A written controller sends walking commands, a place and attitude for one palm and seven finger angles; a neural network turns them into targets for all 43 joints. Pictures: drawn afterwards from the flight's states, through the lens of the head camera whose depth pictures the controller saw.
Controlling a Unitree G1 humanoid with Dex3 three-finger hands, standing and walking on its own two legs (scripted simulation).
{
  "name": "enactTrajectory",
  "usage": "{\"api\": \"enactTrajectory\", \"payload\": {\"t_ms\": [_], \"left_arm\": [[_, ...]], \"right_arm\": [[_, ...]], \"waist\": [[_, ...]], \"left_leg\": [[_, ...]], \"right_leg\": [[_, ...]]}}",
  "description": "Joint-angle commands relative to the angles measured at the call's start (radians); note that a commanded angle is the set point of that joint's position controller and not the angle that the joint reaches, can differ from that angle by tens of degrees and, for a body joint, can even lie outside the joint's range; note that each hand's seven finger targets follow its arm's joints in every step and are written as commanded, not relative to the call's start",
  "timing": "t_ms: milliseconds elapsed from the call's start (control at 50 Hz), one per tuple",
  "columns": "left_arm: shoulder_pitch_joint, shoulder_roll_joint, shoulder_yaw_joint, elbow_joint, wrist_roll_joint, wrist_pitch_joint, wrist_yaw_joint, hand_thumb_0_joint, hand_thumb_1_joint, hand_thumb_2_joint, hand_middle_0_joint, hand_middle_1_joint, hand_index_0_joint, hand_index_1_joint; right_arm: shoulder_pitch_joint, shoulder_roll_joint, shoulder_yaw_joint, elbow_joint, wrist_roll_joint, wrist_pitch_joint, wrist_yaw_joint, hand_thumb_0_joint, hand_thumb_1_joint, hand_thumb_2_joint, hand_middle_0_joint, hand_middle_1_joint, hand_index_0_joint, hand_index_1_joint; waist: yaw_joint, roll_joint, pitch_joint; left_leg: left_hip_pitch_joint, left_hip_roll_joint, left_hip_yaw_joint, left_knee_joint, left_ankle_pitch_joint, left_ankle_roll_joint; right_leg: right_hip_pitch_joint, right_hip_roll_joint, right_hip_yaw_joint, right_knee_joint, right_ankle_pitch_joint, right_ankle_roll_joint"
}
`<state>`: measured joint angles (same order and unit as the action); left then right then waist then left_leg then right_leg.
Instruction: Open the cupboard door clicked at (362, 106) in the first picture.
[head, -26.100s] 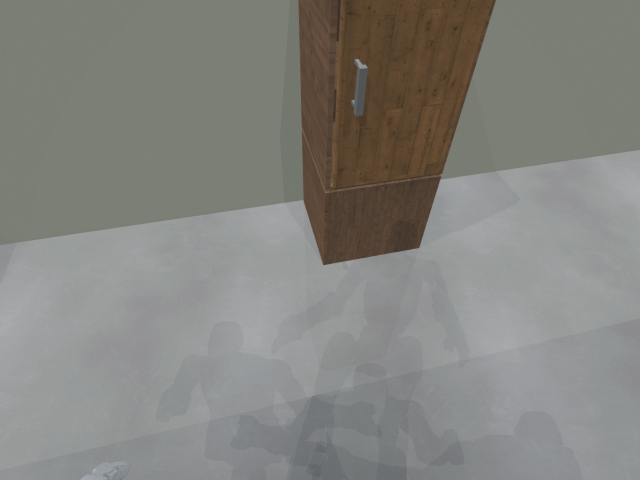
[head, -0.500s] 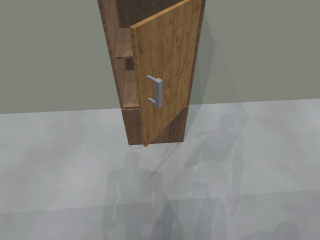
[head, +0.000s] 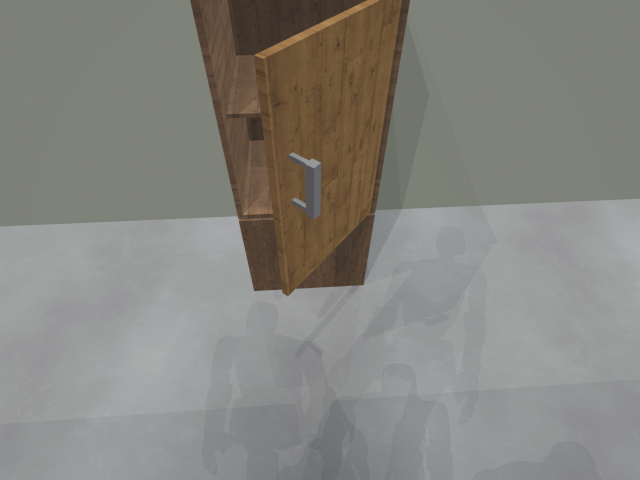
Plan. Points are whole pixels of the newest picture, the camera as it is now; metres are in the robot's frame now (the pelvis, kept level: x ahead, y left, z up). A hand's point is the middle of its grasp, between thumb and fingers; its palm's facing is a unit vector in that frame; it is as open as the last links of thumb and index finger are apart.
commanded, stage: walk to a spot facing it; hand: left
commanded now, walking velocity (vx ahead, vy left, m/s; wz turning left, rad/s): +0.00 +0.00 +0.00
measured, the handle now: (304, 186) +0.60 +0.06 +0.00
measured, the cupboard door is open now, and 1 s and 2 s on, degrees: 48 48 48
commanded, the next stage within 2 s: none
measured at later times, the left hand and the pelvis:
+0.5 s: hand out of the picture +0.06 +0.17 -0.18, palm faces -0.11 -0.95 -0.29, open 7.3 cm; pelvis -0.01 -0.03 -0.02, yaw -11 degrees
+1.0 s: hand (211, 475) +0.16 +0.17 -0.19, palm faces -0.38 -0.90 -0.23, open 7.3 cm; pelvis +0.02 +0.00 -0.01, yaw -28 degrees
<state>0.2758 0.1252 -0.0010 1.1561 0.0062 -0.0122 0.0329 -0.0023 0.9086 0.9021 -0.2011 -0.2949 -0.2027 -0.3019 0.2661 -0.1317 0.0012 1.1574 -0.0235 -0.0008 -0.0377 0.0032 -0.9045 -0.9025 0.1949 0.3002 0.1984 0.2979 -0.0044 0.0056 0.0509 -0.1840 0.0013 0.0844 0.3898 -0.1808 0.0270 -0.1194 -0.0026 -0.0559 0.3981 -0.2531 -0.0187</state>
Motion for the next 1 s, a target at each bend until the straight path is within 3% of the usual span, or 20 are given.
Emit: {"api": "enactTrajectory", "payload": {"t_ms": [0,180,260,320,360,380,400,420,440,480,520,660,780,840,860,880,900,920,940,980], "left_arm": [[0.085,0.105,0.021,-0.01,0.0,-0.009,0.009,0.0,0.9,0.9,-0.2,-0.3,-0.2,-0.3],[0.032,0.14,0.075,-0.087,0.011,0.032,-0.007,0.0,0.9,0.9,-0.2,-0.3,-0.2,-0.3],[0.014,0.139,0.091,-0.141,0.018,0.044,-0.022,0.0,0.9,0.9,-0.2,-0.3,-0.2,-0.3],[0.008,0.123,0.095,-0.17,0.02,0.053,-0.033,0.0,0.9,0.9,-0.2,-0.3,-0.2,-0.3],[0.023,0.122,0.099,-0.179,0.02,0.05,-0.038,0.0,0.9,0.9,-0.2,-0.3,-0.2,-0.3],[0.062,0.128,0.102,-0.173,0.023,0.045,-0.037,0.0,0.9,0.9,-0.2,-0.3,-0.2,-0.3],[0.085,0.182,0.11,-0.171,0.029,0.036,-0.031,0.0,0.9,0.9,-0.2,-0.3,-0.2,-0.3],[0.075,0.28,0.125,-0.172,0.033,0.03,-0.02,0.0,0.9,0.9,-0.2,-0.3,-0.2,-0.3],[0.121,0.268,0.129,-0.165,0.019,0.026,-0.007,0.0,0.9,0.9,-0.2,-0.3,-0.2,-0.3],[0.058,0.242,0.127,-0.182,0.013,0.026,0.008,0.0,0.9,0.9,-0.2,-0.3,-0.2,-0.3],[0.047,0.237,0.122,-0.202,0.011,0.021,0.008,0.0,0.9,0.9,-0.2,-0.3,-0.2,-0.3],[0.051,0.261,0.126,-0.241,0.02,0.025,0.001,0.0,0.9,0.9,-0.2,-0.3,-0.2,-0.3],[0.027,0.282,0.137,-0.277,0.027,0.032,-0.004,0.0,0.9,0.9,-0.2,-0.3,-0.2,-0.3],[-0.035,0.284,0.137,-0.299,0.017,0.037,-0.008,0.0,0.9,0.9,-0.2,-0.3,-0.2,-0.3],[-0.06,0.266,0.13,-0.308,0.013,0.037,-0.009,0.0,0.9,0.9,-0.2,-0.3,-0.2,-0.3],[-0.043,0.216,0.12,-0.325,0.006,0.04,-0.016,0.0,0.9,0.9,-0.2,-0.3,-0.2,-0.3],[-0.044,0.191,0.111,-0.353,0.006,0.036,-0.031,0.0,0.9,0.9,-0.2,-0.3,-0.2,-0.3],[-0.066,0.22,0.117,-0.371,0.018,0.03,-0.042,0.0,0.9,0.9,-0.2,-0.3,-0.2,-0.3],[-0.088,0.22,0.122,-0.346,0.03,0.038,-0.047,0.0,0.9,0.9,-0.2,-0.3,-0.2,-0.3],[-0.076,0.212,0.122,-0.337,0.021,0.046,-0.06,0.0,0.9,0.9,-0.2,-0.3,-0.2,-0.3]], "right_arm": [[0.068,-0.088,-0.017,-0.014,0.004,-0.005,0.0,0.0,-0.9,-0.9,0.2,0.3,0.2,0.3],[0.047,-0.14,-0.062,-0.077,0.003,0.024,-0.016,0.0,-0.9,-0.9,0.2,0.3,0.2,0.3],[0.026,-0.189,-0.086,-0.125,-0.001,0.021,-0.018,0.0,-0.9,-0.9,0.2,0.3,0.2,0.3],[-0.002,-0.219,-0.098,-0.164,-0.007,0.014,-0.015,0.0,-0.9,-0.9,0.2,0.3,0.2,0.3],[-0.041,-0.223,-0.098,-0.186,-0.009,0.012,-0.013,0.0,-0.9,-0.9,0.2,0.3,0.2,0.3],[-0.063,-0.22,-0.098,-0.202,-0.006,0.015,-0.011,0.0,-0.9,-0.9,0.2,0.3,0.2,0.3],[-0.085,-0.195,-0.097,-0.219,0.001,0.021,-0.01,0.0,-0.9,-0.9,0.2,0.3,0.2,0.3],[-0.088,-0.134,-0.088,-0.248,0.009,0.025,-0.001,0.0,-0.9,-0.9,0.2,0.3,0.2,0.3],[-0.147,-0.161,-0.088,-0.256,0.005,0.039,-0.004,0.0,-0.9,-0.9,0.2,0.3,0.2,0.3],[-0.129,-0.156,-0.09,-0.255,0.01,0.038,-0.004,0.0,-0.9,-0.9,0.2,0.3,0.2,0.3],[-0.155,-0.144,-0.085,-0.264,0.01,0.038,-0.002,0.0,-0.9,-0.9,0.2,0.3,0.2,0.3],[-0.221,-0.151,-0.08,-0.316,0.012,0.042,-0.004,0.0,-0.9,-0.9,0.2,0.3,0.2,0.3],[-0.229,-0.15,-0.077,-0.356,0.024,0.023,-0.006,0.0,-0.9,-0.9,0.2,0.3,0.2,0.3],[-0.131,-0.16,-0.074,-0.339,0.028,0.012,-0.011,0.0,-0.9,-0.9,0.2,0.3,0.2,0.3],[-0.074,-0.179,-0.077,-0.324,0.027,0.005,-0.015,0.0,-0.9,-0.9,0.2,0.3,0.2,0.3],[-0.049,-0.255,-0.091,-0.323,0.016,-0.004,-0.017,0.0,-0.9,-0.9,0.2,0.3,0.2,0.3],[-0.021,-0.333,-0.1,-0.34,0.001,-0.003,-0.02,0.0,-0.9,-0.9,0.2,0.3,0.2,0.3],[-0.028,-0.333,-0.095,-0.36,-0.007,0.005,-0.022,0.0,-0.9,-0.9,0.2,0.3,0.2,0.3],[-0.036,-0.294,-0.086,-0.354,-0.018,-0.001,-0.017,0.0,-0.9,-0.9,0.2,0.3,0.2,0.3],[-0.103,-0.252,-0.069,-0.376,-0.013,-0.002,-0.017,0.0,-0.9,-0.9,0.2,0.3,0.2,0.3]], "waist": [[-0.005,-0.004,0.037],[-0.01,0.018,0.024],[-0.003,0.104,-0.003],[0.011,0.169,-0.038],[0.033,0.142,-0.039],[0.054,0.063,-0.046],[0.067,-0.123,-0.034],[0.058,-0.345,-0.018],[0.098,-0.296,-0.03],[0.042,-0.164,-0.069],[0.042,-0.083,-0.101],[0.05,-0.114,-0.075],[0.052,-0.148,-0.108],[0.0,-0.132,-0.133],[-0.03,-0.092,-0.145],[-0.031,0.121,-0.155],[-0.029,0.331,-0.122],[-0.027,0.188,-0.076],[-0.013,0.157,-0.062],[0.022,0.232,-0.048]], "left_leg": [[0.033,0.106,-0.113,-0.067,0.075,0.008],[0.022,0.173,-0.079,0.011,-0.018,0.017],[0.0,0.27,-0.147,-0.055,-0.12,0.062],[-0.028,0.373,-0.181,-0.104,-0.095,0.122],[-0.06,0.366,-0.11,-0.032,0.005,0.107],[-0.089,0.32,-0.05,0.064,0.025,0.071],[-0.158,0.2,0.039,0.242,-0.068,0.003],[-0.325,0.056,0.114,0.452,-0.368,-0.058],[-0.367,0.036,-0.026,0.636,-0.418,-0.055],[-0.434,0.058,-0.107,0.742,-0.315,-0.063],[-0.423,0.059,-0.11,0.75,-0.256,-0.08],[-0.384,0.035,-0.12,0.644,-0.238,-0.092],[-0.275,0.004,-0.121,0.431,-0.269,-0.079],[-0.096,-0.004,-0.122,0.187,-0.137,-0.068],[0.065,0.029,-0.135,0.045,-0.044,-0.061],[0.218,0.223,-0.335,-0.066,-0.016,-0.002],[0.218,0.468,-0.544,-0.122,0.114,0.128],[0.059,0.519,-0.546,-0.108,0.111,0.195],[0.011,0.433,-0.465,-0.102,0.154,0.168],[-0.021,0.34,-0.275,-0.058,0.256,0.122]], "right_leg": [[-0.088,-0.108,0.092,-0.098,0.087,-0.022],[-0.198,-0.071,0.142,0.028,0.107,-0.037],[-0.251,-0.017,0.117,0.176,0.034,-0.026],[-0.248,-0.004,0.051,0.373,-0.169,-0.007],[-0.196,-0.026,0.047,0.31,-0.149,-0.007],[-0.135,-0.023,0.056,0.198,-0.033,-0.01],[-0.101,-0.106,0.223,0.025,0.168,-0.042],[-0.03,-0.306,0.484,-0.082,0.324,-0.125],[-0.011,-0.303,0.55,-0.092,0.476,-0.138],[0.092,-0.259,0.476,0.001,0.614,-0.153],[0.128,-0.218,0.421,0.023,0.649,-0.169],[0.071,-0.182,0.469,-0.011,0.54,-0.181],[0.043,-0.164,0.545,0.027,0.576,-0.187],[-0.053,-0.114,0.523,0.08,0.54,-0.128],[-0.173,-0.074,0.487,0.12,0.418,-0.083],[-0.374,0.047,0.38,0.227,0.082,-0.024],[-0.499,0.108,0.18,0.464,-0.374,0.036],[-0.475,0.048,0.138,0.639,-0.379,0.055],[-0.465,0.051,0.136,0.745,-0.32,0.059],[-0.472,0.003,0.111,0.813,-0.229,0.07]]}}
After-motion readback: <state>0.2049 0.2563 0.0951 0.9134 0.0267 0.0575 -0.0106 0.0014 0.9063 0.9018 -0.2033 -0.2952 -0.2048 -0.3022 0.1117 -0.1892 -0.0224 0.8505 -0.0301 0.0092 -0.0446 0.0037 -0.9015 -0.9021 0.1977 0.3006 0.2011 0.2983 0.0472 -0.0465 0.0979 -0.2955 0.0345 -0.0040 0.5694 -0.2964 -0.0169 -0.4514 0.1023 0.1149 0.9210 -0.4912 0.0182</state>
